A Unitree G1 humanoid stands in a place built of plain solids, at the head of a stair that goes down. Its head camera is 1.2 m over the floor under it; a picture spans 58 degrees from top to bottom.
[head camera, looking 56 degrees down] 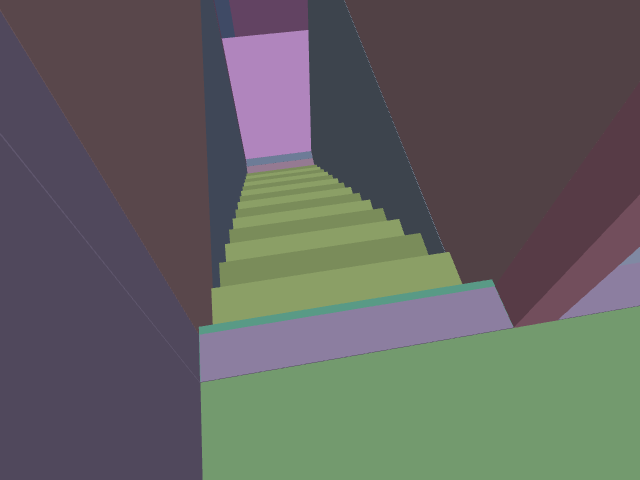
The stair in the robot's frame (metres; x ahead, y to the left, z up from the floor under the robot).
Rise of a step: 0.21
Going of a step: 0.24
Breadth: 0.91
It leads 10 degrees to the left of straight ahead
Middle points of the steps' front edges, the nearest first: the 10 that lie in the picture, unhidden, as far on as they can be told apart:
0.58 -0.09 0.00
0.82 -0.05 -0.21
1.05 -0.01 -0.41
1.29 0.03 -0.62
1.52 0.07 -0.83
1.76 0.12 -1.04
1.99 0.16 -1.25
2.23 0.20 -1.45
2.46 0.24 -1.66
2.70 0.28 -1.87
